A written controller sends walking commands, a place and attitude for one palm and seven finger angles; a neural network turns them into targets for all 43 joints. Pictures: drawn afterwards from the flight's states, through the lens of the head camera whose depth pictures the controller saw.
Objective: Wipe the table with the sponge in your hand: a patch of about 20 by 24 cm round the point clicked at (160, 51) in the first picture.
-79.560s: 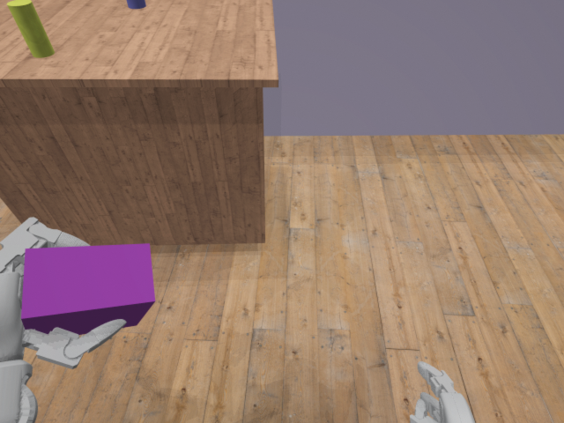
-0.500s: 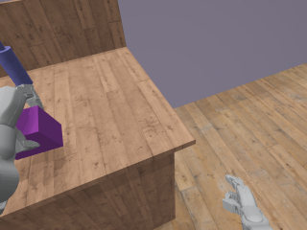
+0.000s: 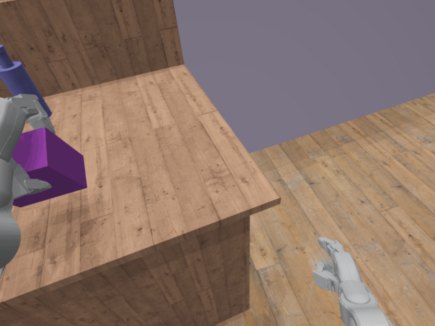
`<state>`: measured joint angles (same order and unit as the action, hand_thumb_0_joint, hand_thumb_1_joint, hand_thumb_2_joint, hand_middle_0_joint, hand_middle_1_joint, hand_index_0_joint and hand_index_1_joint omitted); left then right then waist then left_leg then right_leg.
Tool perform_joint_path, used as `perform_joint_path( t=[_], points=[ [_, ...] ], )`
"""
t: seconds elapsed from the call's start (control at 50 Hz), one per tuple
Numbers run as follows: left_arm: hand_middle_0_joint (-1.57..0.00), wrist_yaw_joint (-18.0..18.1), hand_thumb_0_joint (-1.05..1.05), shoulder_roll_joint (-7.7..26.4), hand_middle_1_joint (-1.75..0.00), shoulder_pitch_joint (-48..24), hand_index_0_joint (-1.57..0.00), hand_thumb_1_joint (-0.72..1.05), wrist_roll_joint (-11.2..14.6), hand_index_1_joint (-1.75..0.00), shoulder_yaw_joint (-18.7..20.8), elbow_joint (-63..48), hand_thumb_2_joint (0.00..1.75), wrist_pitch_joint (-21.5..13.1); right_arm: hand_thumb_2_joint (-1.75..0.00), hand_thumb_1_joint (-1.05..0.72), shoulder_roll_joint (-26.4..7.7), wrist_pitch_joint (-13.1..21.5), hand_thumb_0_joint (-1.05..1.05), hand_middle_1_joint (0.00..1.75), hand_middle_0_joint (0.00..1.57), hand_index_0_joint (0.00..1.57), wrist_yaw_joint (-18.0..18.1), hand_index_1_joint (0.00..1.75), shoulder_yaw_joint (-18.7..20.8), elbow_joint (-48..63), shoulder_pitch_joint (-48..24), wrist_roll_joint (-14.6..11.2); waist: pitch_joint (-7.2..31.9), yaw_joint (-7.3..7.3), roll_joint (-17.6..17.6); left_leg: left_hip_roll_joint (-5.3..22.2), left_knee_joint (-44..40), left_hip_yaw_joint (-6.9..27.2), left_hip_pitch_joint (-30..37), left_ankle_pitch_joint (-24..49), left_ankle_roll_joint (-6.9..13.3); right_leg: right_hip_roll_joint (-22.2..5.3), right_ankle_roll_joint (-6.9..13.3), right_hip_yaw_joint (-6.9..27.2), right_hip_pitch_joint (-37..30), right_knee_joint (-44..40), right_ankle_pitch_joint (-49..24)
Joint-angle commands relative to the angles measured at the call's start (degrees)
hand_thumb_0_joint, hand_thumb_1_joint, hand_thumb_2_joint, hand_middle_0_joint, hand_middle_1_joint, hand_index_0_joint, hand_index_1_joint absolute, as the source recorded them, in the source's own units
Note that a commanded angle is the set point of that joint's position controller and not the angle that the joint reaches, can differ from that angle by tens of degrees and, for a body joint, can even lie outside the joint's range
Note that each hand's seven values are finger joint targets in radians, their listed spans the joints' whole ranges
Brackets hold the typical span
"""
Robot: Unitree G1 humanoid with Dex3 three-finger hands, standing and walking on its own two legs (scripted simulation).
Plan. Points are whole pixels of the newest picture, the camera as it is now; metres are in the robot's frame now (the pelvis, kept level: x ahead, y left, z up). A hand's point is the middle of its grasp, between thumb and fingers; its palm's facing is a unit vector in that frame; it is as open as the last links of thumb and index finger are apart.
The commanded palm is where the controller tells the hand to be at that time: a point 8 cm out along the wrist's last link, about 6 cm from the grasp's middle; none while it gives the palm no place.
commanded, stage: lift the sponge slowly off the table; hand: left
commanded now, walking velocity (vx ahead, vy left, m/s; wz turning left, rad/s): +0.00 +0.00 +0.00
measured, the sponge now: (38, 173) +0.23 +0.35 +0.20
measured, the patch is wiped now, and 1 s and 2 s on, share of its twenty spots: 1.00 1.00 1.00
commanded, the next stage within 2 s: bring the sponge back beside the body in 0.06 s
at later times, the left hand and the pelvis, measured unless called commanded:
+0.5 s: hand (34, 154) +0.22 +0.31 +0.25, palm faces +0.34 -0.07 -0.94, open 10.1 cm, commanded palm +0.16 +0.32 +0.32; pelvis -0.01 +0.00 +0.00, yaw -1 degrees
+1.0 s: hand (49, 166) +0.21 +0.28 +0.25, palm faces +0.41 -0.12 -0.91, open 10.1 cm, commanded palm +0.15 +0.29 +0.31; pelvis -0.01 -0.01 +0.00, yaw -1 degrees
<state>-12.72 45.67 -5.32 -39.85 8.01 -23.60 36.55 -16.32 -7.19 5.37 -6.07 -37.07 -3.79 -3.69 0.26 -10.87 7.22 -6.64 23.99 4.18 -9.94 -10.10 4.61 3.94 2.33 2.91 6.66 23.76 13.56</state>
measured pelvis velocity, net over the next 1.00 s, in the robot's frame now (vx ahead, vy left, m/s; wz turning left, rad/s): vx -0.01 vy -0.01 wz -0.03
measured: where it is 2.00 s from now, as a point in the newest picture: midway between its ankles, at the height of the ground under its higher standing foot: outside the picture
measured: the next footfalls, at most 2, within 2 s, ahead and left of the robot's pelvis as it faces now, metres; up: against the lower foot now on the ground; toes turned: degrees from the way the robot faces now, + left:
none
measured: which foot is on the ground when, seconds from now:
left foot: down 0.00-1.00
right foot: down 0.00-1.00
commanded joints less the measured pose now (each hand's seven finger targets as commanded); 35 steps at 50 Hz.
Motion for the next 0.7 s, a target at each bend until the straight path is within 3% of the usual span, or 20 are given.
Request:
perform_joint_path(
  t=[0.0, 0.02, 0.04, 0.1, 0.12, 0.14, 0.2, 0.22, 0.24, 0.3, 0.32, 0.34, 0.42, 0.44, 0.46, 0.52, 0.54, 0.6, 0.64, 0.68],
  points=[
    [-1.20, 2.6, 0.00, 18.5, -1.60, -17.0, -1.20, 0.10, -2.5, -1.60, 11.3, -5.8, 1.30, -1.1, -0.90, -0.90, -5.1, 2.4, 0.00, 0.30, 0.20, 0.20, 0.6, 0.30, 1.7, 10.3, -13.6, 0.2, 12.6, 0.54, -1.8, 4.6, -3.4, 2.6, 3.3, 11.5, -3.5, -2.2, 1.6, 1.5, -2.8, -3.0, -7.7],
    [-1.20, 2.5, 0.00, 18.2, -1.60, -16.4, -1.20, 0.10, -3.3, -1.60, 11.0, -5.4, 1.30, 0.1, -0.90, -0.90, -4.9, 2.7, 0.00, 0.30, 0.20, 0.20, 0.3, 0.30, 1.5, 11.1, -14.5, -0.4, 11.9, 0.37, -0.5, 4.9, -3.6, 2.9, 2.5, 10.6, -3.5, -1.6, 2.2, 3.4, -1.6, -3.1, -5.9],
    [-1.20, 2.4, 0.00, 16.7, -1.60, -16.5, -1.20, 0.10, -2.6, -1.60, 10.0, -6.0, 1.30, -0.3, -0.90, -0.90, -4.9, 2.4, 0.00, 0.30, 0.20, 0.20, 0.2, 0.30, 1.3, 10.9, -13.9, -0.2, 12.6, 0.89, -2.0, 4.9, -3.5, 2.4, 3.0, 11.2, -3.6, -2.2, 1.8, 1.9, -2.5, -2.9, -6.9],
    [-1.20, 2.0, 0.00, 18.8, -1.60, -15.0, -1.20, 0.10, -2.1, -1.60, 11.8, -6.3, 1.30, -0.9, -0.90, -0.90, -5.2, 1.9, 0.00, 0.30, 0.20, 0.20, 0.2, 0.30, 1.5, 11.0, -13.7, 0.2, 13.8, 0.17, -2.0, 4.6, -3.2, 2.1, 3.1, 11.9, -3.4, -2.4, 1.5, 1.4, -3.3, -2.6, -8.1],
    [-1.20, 2.1, 0.00, 18.9, -1.60, -14.4, -1.20, 0.10, -2.9, -1.60, 12.0, -6.6, 1.30, 0.2, -0.90, -0.90, -5.0, 2.2, 0.00, 0.30, 0.20, 0.20, 0.0, 0.30, 1.4, 11.5, -14.5, -0.4, 13.0, 0.12, 0.0, 5.0, -3.5, 2.8, 2.4, 10.8, -3.5, -1.6, 2.2, 3.4, -2.1, -2.7, -6.0],
    [-1.20, 2.0, 0.00, 15.9, -1.60, -14.9, -1.20, 0.10, -2.1, -1.60, 9.6, -7.7, 1.30, -0.2, -0.90, -0.90, -4.6, 2.1, 0.00, 0.30, 0.20, 0.20, 0.0, 0.30, 1.1, 11.8, -14.4, -0.3, 12.6, 0.83, -1.8, 4.9, -3.5, 2.2, 2.6, 10.4, -3.6, -2.3, 1.7, 1.8, -2.6, -2.6, -6.1],
    [-1.20, 2.2, 0.00, 17.6, -1.60, -15.0, -1.20, 0.10, -2.0, -1.60, 11.0, -9.1, 1.30, -1.1, -0.90, -0.90, -4.8, 2.3, 0.00, 0.30, 0.20, 0.20, 0.3, 0.30, 1.6, 11.4, -14.1, 0.1, 13.6, 0.35, -1.4, 4.7, -3.4, 2.4, 3.5, 10.4, -3.3, -2.3, 1.4, 1.3, -2.4, -2.7, -6.4],
    [-1.20, 2.3, 0.00, 17.2, -1.60, -15.5, -1.20, 0.10, -3.0, -1.60, 10.2, -9.8, 1.30, 0.0, -0.90, -0.90, -4.7, 2.9, 0.00, 0.30, 0.20, 0.20, 0.2, 0.30, 1.4, 12.0, -15.0, -0.5, 13.0, 0.47, 0.7, 5.1, -3.7, 2.9, 3.0, 9.0, -3.4, -1.6, 2.1, 3.4, -1.1, -2.8, -4.1],
    [-1.20, 2.7, 0.00, 14.6, -1.60, -16.5, -1.20, 0.10, -2.4, -1.60, 8.3, -10.8, 1.30, -0.4, -0.90, -0.90, -4.3, 3.0, 0.00, 0.30, 0.20, 0.20, 0.2, 0.30, 1.2, 11.9, -14.5, -0.4, 13.0, 1.12, -0.6, 5.1, -4.0, 2.7, 3.1, 8.4, -3.5, -2.1, 1.8, 1.6, -1.7, -2.7, -3.8],
    [-1.20, 3.6, 0.00, 17.9, -1.60, -17.7, -1.20, 0.10, -2.8, -1.60, 10.7, -9.5, 1.30, -1.3, -0.90, -0.90, -4.9, 3.0, 0.00, 0.30, 0.20, 0.20, 0.8, 0.30, 1.8, 10.9, -13.8, 0.1, 13.0, 0.57, -1.0, 4.9, -4.1, 2.9, 3.2, 6.5, -3.4, -2.1, 1.7, 2.0, -1.5, -3.2, -2.3],
    [-1.20, 3.9, 0.00, 17.2, -1.60, -18.1, -1.20, 0.10, -3.8, -1.60, 9.9, -9.6, 1.30, -0.1, -0.90, -0.90, -4.6, 3.5, 0.00, 0.30, 0.20, 0.20, 0.7, 0.30, 1.4, 11.7, -15.0, -0.3, 12.0, 0.30, 0.9, 5.1, -4.2, 3.3, 2.2, 5.4, -3.4, -1.6, 2.5, 4.0, -0.4, -3.2, -0.5],
    [-1.20, 4.2, 0.00, 14.8, -1.60, -18.7, -1.20, 0.10, -3.1, -1.60, 8.3, -9.6, 1.30, -0.6, -0.90, -0.90, -4.3, 3.4, 0.00, 0.30, 0.20, 0.20, 0.8, 0.30, 1.4, 11.4, -14.3, -0.3, 12.1, 1.13, -1.1, 5.1, -4.4, 2.9, 2.8, 5.1, -3.5, -2.0, 2.1, 2.5, -1.0, -3.1, -0.6],
    [-1.20, 4.9, 0.00, 14.8, -1.60, -19.6, -1.20, 0.10, -4.1, -1.60, 7.7, -9.6, 1.30, 0.2, -0.90, -0.90, -4.2, 3.8, 0.00, 0.30, 0.20, 0.20, 0.9, 0.30, 1.5, 11.5, -15.1, -0.5, 11.9, 0.58, 1.6, 5.3, -4.8, 3.4, 2.8, 4.0, -3.5, -1.3, 2.5, 3.7, 0.0, -3.2, 0.3],
    [-1.20, 5.1, 0.00, 12.4, -1.60, -17.3, -1.20, 0.10, -2.8, -1.60, 7.2, -10.5, 1.30, -0.1, -0.90, -0.90, -3.8, 3.7, 0.00, 0.30, 0.20, 0.20, 0.7, 0.30, 1.4, 11.6, -14.5, -0.3, 12.5, 0.83, -0.8, 5.2, -4.8, 3.0, 3.0, 5.0, -3.7, -1.8, 2.1, 2.5, -1.7, -3.0, -0.9],
    [-1.20, 5.3, 0.00, 14.7, -1.60, -17.3, -1.20, 0.10, -2.8, -1.60, 8.9, -11.2, 1.30, -0.5, -0.90, -0.90, -4.4, 3.6, 0.00, 0.30, 0.20, 0.20, 0.5, 0.30, 1.6, 11.1, -14.3, 0.0, 13.3, 0.52, -0.7, 5.1, -4.7, 3.1, 3.1, 5.9, -3.7, -1.7, 2.1, 2.6, -2.4, -2.9, -2.1],
    [-1.20, 5.4, 0.00, 14.2, -1.60, -14.0, -1.20, 0.10, -2.9, -1.60, 9.5, -10.8, 1.30, 0.7, -0.90, -0.90, -4.1, 3.3, 0.00, 0.30, 0.20, 0.20, 0.3, 0.30, 1.5, 11.8, -15.0, -0.2, 11.8, 0.01, 0.2, 5.2, -3.9, 2.9, 2.1, 6.9, -3.5, -1.3, 2.5, 4.3, -1.1, -2.8, -2.4],
    [-1.20, 5.4, 0.00, 11.6, -1.60, -13.1, -1.20, 0.10, -2.2, -1.60, 7.8, -11.4, 1.30, 0.5, -0.90, -0.90, -3.9, 3.0, 0.00, 0.30, 0.20, 0.20, 0.1, 0.30, 1.3, 11.9, -14.6, -0.2, 11.8, 0.82, -2.0, 5.1, -4.1, 2.3, 2.4, 7.0, -3.7, -1.7, 2.0, 2.8, -1.9, -2.7, -2.8],
    [-1.20, 5.7, 0.00, 14.5, -1.60, -12.1, -1.20, 0.10, -1.5, -1.60, 10.5, -12.1, 1.30, 0.0, -0.90, -0.90, -4.5, 2.3, 0.00, 0.30, 0.20, 0.20, 0.2, 0.30, 1.7, 11.6, -14.6, 0.3, 11.9, 0.33, -2.4, 4.9, -3.3, 2.0, 2.4, 7.8, -3.5, -1.8, 1.8, 3.2, -2.2, -2.8, -4.4],
    [-1.20, 5.9, 0.00, 11.4, -1.60, -12.0, -1.20, 0.10, -1.7, -1.60, 8.1, -14.2, 1.30, 0.7, -0.90, -0.90, -3.9, 2.6, 0.00, 0.30, 0.20, 0.20, 0.0, 0.30, 1.4, 12.5, -15.0, -0.2, 11.9, 0.82, -1.5, 5.1, -3.5, 2.0, 2.5, 7.4, -3.6, -1.6, 1.9, 3.1, -1.7, -2.5, -3.3],
    [-1.20, 6.3, 0.00, 13.2, -1.60, -11.5, -1.20, 0.10, -1.4, -1.60, 9.7, -13.7, 1.30, 0.5, -0.90, -0.90, -4.3, 2.4, 0.00, 0.30, 0.20, 0.20, 0.2, 0.30, 1.7, 11.6, -14.6, 0.2, 11.9, 0.54, -1.5, 4.9, -3.3, 2.1, 2.6, 7.6, -3.5, -1.7, 1.8, 3.4, -2.0, -2.7, -4.2]
  ],
)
